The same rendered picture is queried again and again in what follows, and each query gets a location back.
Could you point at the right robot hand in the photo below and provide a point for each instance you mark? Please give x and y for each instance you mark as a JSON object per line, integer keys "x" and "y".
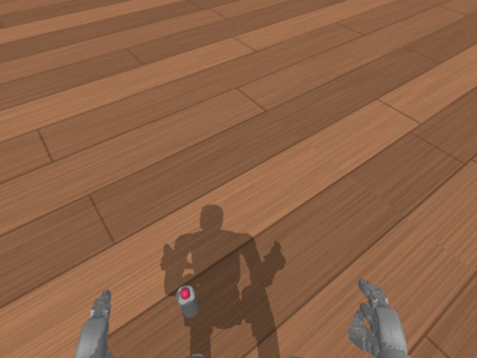
{"x": 385, "y": 331}

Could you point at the left robot hand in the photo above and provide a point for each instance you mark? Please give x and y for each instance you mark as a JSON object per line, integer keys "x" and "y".
{"x": 92, "y": 342}

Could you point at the bottle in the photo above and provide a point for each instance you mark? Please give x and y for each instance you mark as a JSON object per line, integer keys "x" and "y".
{"x": 187, "y": 300}

